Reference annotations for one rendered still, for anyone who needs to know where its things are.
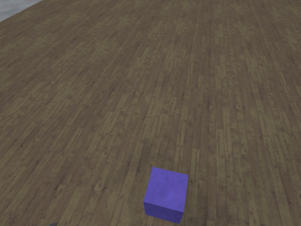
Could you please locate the carton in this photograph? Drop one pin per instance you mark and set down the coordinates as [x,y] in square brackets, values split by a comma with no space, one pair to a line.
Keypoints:
[165,195]

